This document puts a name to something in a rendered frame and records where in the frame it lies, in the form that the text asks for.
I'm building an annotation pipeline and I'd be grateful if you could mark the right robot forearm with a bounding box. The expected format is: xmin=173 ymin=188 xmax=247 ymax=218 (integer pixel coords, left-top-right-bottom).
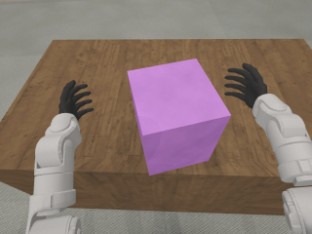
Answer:
xmin=252 ymin=94 xmax=312 ymax=186

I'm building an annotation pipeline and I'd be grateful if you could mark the right robot hand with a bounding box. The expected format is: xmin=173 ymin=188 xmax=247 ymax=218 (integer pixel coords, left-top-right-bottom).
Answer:
xmin=224 ymin=63 xmax=268 ymax=109

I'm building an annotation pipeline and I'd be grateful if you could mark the left robot upper arm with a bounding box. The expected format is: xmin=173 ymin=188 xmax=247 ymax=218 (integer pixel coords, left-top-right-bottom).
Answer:
xmin=28 ymin=215 xmax=82 ymax=234

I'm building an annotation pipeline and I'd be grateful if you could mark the left robot forearm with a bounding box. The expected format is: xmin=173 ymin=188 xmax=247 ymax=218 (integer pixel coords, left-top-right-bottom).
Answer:
xmin=25 ymin=113 xmax=82 ymax=234

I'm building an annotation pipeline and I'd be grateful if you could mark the left robot hand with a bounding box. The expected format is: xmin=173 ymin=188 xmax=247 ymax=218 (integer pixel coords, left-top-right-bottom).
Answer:
xmin=58 ymin=80 xmax=94 ymax=122

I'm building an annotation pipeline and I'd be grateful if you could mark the pedestal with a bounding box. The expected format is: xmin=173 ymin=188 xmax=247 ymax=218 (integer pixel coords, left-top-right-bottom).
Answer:
xmin=0 ymin=38 xmax=312 ymax=215

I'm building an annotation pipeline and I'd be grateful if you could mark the carton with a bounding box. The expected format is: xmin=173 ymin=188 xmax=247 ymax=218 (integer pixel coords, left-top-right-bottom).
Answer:
xmin=127 ymin=58 xmax=231 ymax=176

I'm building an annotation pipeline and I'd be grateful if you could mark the right robot upper arm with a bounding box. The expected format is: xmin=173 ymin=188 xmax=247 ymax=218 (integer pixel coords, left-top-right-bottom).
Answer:
xmin=282 ymin=186 xmax=312 ymax=234

